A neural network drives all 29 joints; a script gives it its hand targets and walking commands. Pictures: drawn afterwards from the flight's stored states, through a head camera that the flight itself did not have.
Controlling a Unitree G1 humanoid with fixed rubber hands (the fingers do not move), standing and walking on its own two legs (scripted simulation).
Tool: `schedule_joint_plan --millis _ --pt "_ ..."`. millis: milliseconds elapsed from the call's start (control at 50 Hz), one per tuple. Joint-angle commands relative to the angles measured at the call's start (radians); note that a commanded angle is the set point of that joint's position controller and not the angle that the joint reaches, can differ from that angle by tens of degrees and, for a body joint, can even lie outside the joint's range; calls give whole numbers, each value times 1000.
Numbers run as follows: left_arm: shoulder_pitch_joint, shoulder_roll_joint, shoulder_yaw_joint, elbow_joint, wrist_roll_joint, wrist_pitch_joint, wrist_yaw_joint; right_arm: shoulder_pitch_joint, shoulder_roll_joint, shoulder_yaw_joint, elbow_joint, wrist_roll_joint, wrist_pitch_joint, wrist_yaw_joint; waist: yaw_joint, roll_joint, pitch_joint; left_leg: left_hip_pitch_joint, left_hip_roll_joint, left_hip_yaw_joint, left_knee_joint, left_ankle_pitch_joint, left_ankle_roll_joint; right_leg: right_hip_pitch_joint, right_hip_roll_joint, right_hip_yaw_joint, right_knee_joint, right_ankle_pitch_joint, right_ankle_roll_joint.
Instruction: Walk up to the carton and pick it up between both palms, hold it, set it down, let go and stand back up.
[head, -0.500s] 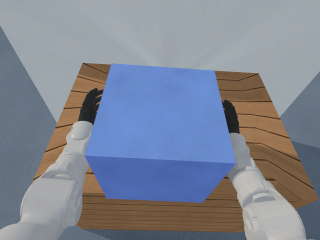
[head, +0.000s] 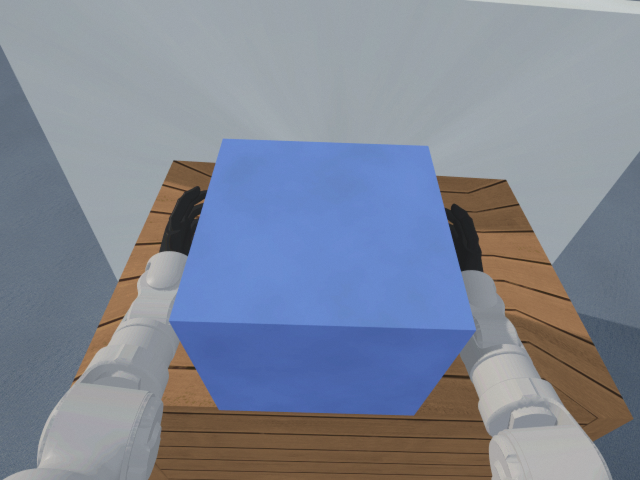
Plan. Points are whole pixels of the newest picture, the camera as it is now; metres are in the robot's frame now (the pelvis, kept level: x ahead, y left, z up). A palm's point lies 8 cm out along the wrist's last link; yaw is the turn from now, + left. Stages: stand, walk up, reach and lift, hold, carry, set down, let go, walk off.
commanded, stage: reach and lift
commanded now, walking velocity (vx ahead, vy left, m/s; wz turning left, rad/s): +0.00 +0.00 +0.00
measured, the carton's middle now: (321, 281) +0.38 -0.01 +0.04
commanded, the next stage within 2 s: none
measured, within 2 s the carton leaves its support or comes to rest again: neither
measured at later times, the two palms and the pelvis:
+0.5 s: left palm (168, 229) +0.37 +0.17 +0.14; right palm (481, 258) +0.34 -0.20 +0.13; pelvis -0.02 +0.00 +0.00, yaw +0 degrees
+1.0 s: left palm (137, 219) +0.35 +0.19 +0.18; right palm (478, 228) +0.35 -0.18 +0.18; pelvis -0.01 +0.00 +0.00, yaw +0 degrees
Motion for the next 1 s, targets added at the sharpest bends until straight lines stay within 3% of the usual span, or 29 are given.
schedule_joint_plan --millis 0,60,120,200,340,440,540,620,740,840,900,980 --pt "-579 -737 -268 -403 93 35 -143 -600 626 394 -362 -12 18 180 22 99 -358 439 -15 -136 -32 540 -103 107 63 -100 -57 270 -53" --pt "-625 -751 -284 -446 92 78 -142 -654 625 387 -373 5 37 185 18 120 -298 410 -19 -129 -57 476 -112 117 58 -98 -69 226 -55" --pt "-637 -735 -243 -400 103 130 -149 -670 603 342 -315 2 77 191 16 115 -212 351 -22 -123 -106 325 -99 108 53 -88 -88 130 -65" --pt "-679 -727 -190 -375 114 202 -155 -775 585 286 -319 -4 112 205 27 110 -144 271 -23 -107 -161 148 -81 97 49 -90 -95 23 -76" --pt "-789 -765 -228 -428 70 249 -123 -908 619 282 -368 11 128 230 44 110 -245 273 -17 -114 -165 77 -75 61 59 -93 -85 -34 -86" --pt "-735 -764 -198 -432 90 305 -117 -883 599 269 -340 15 158 236 57 103 -238 273 -18 -114 -169 84 -70 67 62 -98 -82 -22 -84" --pt "-649 -764 -177 -477 110 387 -119 -889 568 297 -399 58 192 226 65 87 -262 314 -26 -123 -152 190 -70 97 74 -101 -87 51 -76" --pt "-567 -797 -239 -634 99 447 -112 -880 577 389 -543 128 215 201 70 85 -370 418 -34 -133 -87 452 -85 155 90 -105 -77 228 -58" --pt "-453 -759 -229 -793 147 552 -132 -747 545 430 -554 155 283 168 67 68 -358 483 -42 -138 -60 627 -89 222 88 -105 -75 373 -38" --pt "-438 -727 -220 -873 175 634 -155 -751 500 405 -571 160 322 161 48 68 -281 472 -40 -128 -76 604 -91 225 85 -113 -89 353 -40" --pt "-470 -705 -195 -843 188 668 -173 -776 481 353 -521 132 339 169 31 65 -195 417 -40 -121 -104 496 -81 214 76 -112 -103 275 -46" --pt "-543 -713 -177 -814 191 697 -174 -871 473 311 -490 108 348 192 36 64 -167 375 -32 -115 -140 351 -70 187 75 -114 -111 147 -60"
